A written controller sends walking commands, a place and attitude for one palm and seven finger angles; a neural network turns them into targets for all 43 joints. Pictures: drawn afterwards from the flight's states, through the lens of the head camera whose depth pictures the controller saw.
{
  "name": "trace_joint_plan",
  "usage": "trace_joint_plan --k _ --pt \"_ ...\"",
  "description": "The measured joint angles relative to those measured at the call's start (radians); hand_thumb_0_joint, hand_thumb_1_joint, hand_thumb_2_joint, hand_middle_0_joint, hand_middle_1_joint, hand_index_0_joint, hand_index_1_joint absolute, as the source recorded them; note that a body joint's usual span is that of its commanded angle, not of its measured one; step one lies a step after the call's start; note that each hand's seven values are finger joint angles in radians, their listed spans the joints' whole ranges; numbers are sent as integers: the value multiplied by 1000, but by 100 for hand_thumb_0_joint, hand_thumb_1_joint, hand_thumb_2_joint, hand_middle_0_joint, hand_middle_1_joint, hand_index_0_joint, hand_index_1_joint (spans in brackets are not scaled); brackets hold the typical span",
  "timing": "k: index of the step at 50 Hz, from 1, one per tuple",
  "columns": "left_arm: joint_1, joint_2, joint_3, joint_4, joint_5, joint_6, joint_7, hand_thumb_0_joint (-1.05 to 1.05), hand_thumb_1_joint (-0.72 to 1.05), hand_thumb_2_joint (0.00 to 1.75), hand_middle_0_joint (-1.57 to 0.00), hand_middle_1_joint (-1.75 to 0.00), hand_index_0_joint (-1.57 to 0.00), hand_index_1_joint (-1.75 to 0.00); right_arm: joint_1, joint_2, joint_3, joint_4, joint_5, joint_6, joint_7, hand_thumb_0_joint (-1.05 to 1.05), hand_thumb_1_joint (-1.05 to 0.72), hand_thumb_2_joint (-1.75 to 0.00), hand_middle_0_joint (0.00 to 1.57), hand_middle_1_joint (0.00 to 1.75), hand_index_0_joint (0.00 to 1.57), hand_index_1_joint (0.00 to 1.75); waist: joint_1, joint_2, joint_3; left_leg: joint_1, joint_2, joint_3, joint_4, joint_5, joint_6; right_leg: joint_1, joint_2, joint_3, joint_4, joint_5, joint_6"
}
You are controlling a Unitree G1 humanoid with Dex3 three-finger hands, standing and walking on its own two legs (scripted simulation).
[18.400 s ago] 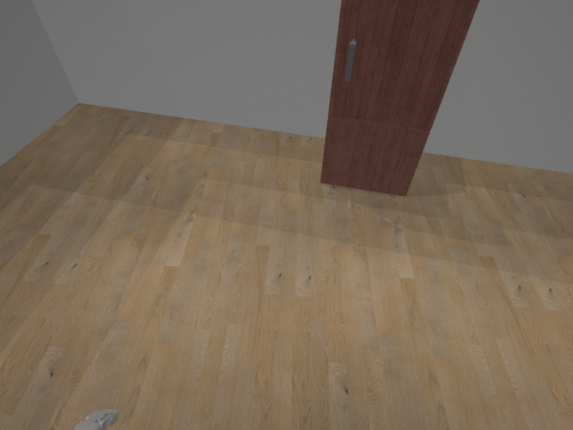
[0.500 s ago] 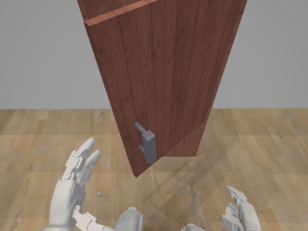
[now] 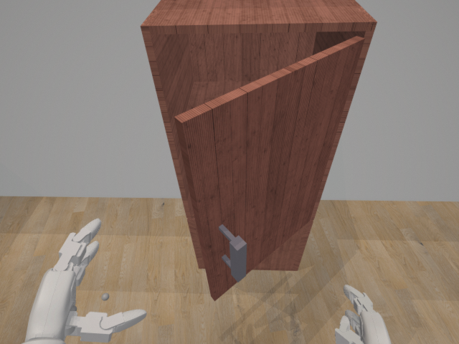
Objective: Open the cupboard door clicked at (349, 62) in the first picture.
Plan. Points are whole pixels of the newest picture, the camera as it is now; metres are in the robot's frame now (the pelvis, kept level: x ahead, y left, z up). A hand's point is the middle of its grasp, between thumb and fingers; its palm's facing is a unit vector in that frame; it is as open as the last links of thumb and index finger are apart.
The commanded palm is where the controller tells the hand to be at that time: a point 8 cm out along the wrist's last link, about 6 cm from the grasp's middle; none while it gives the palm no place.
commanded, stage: draw the hand back to the body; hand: left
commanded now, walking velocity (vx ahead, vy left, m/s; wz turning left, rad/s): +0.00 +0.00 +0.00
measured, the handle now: (231, 253) +0.32 +0.04 -0.05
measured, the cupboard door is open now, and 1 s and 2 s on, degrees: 42 42 42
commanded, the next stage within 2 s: step back with the hand held close in 0.78 s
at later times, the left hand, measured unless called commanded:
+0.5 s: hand (28, 219) +0.21 +0.27 +0.21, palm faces +0.48 -0.77 -0.42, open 8.2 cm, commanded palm +0.16 +0.30 +0.21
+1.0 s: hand (47, 228) +0.21 +0.25 +0.19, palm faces +0.43 -0.79 -0.44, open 7.4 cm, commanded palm +0.15 +0.28 +0.21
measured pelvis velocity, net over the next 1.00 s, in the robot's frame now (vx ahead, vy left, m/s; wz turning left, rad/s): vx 0.01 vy -0.02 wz -0.01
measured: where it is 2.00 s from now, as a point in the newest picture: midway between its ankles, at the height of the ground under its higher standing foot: outside the picture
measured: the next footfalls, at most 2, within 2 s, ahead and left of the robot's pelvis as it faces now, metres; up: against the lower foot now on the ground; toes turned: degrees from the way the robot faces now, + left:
left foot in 1.86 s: -0.05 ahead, +0.12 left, +0.00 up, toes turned +4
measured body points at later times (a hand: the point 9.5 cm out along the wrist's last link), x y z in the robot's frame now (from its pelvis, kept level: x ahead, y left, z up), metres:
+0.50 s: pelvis +0.02 +0.00 +0.03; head +0.00 -0.02 +0.48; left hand +0.18 +0.30 +0.23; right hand +0.21 -0.22 -0.05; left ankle +0.03 +0.11 -0.70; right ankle -0.05 -0.12 -0.70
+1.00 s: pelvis +0.01 -0.02 +0.04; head +0.00 -0.04 +0.49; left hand +0.18 +0.29 +0.21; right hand +0.20 -0.24 -0.05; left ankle +0.03 +0.11 -0.70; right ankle -0.05 -0.12 -0.70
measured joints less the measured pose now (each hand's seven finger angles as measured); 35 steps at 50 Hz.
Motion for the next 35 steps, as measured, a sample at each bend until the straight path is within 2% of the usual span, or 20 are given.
trace_joint_plan --k 10,23,26,30,35 --pt "-80 14 114 -32 -8 4 20 0 25 62 -19 -30 -18 -30 -27 -2 16 73 -4 -54 22 2 -90 -90 20 30 20 30 9 -2 40 156 -13 12 -133 40 6 156 -11 9 -145 52 9" --pt "-187 63 299 -19 -30 -28 18 1 69 82 -21 -30 -20 -30 -65 -12 -7 152 -14 -78 40 2 -90 -90 20 30 20 30 26 -6 96 294 -14 23 -281 99 0 287 -10 20 -294 118 5" --pt "-197 43 306 2 -35 -37 13 1 77 85 -21 -30 -20 -30 -76 -16 -16 161 -15 -72 49 2 -90 -90 20 30 20 30 24 -4 109 312 -13 26 -305 111 -1 302 -9 23 -314 129 4" --pt "-185 13 269 27 -36 -23 -1 1 83 88 -21 -30 -20 -30 -80 -17 -25 169 -18 -63 53 2 -91 -90 20 30 20 30 22 -11 123 331 -11 28 -334 125 -4 316 -6 25 -336 141 1" --pt "-162 21 247 6 -30 -14 -6 1 87 89 -21 -30 -21 -30 -75 -14 -29 184 -22 -74 46 2 -91 -90 20 30 20 30 23 -23 128 350 -5 25 -349 130 -12 338 1 22 -356 148 -7"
